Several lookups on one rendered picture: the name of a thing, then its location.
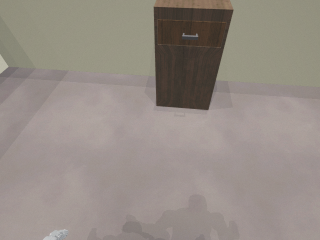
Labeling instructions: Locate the cabinet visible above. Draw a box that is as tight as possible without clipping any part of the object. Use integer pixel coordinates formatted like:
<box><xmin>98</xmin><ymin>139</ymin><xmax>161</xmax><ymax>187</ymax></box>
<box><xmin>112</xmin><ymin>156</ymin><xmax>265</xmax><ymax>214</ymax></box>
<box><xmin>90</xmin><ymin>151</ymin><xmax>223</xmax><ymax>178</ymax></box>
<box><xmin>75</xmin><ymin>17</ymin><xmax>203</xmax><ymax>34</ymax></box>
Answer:
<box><xmin>153</xmin><ymin>0</ymin><xmax>234</xmax><ymax>110</ymax></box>

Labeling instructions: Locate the left robot hand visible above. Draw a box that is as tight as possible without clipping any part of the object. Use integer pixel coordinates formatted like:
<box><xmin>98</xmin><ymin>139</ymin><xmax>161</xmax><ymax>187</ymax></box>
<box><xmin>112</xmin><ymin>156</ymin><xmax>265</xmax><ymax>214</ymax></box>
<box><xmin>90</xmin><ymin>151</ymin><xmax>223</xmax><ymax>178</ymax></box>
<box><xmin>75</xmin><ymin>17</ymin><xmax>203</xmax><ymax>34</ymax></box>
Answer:
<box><xmin>43</xmin><ymin>229</ymin><xmax>69</xmax><ymax>240</ymax></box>

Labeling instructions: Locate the handle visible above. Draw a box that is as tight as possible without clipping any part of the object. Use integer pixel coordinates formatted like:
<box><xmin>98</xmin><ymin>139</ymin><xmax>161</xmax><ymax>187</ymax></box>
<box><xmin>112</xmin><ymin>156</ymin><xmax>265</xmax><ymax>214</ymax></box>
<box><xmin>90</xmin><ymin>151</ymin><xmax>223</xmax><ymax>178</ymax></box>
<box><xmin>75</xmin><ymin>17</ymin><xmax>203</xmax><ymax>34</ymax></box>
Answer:
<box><xmin>182</xmin><ymin>33</ymin><xmax>198</xmax><ymax>40</ymax></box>

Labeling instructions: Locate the drawer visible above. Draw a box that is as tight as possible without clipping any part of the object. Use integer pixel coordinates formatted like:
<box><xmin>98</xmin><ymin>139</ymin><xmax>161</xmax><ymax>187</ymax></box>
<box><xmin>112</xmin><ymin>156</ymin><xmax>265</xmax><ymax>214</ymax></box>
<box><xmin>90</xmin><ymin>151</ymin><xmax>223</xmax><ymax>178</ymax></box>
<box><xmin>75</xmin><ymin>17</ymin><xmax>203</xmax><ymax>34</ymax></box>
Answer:
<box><xmin>158</xmin><ymin>19</ymin><xmax>226</xmax><ymax>47</ymax></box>

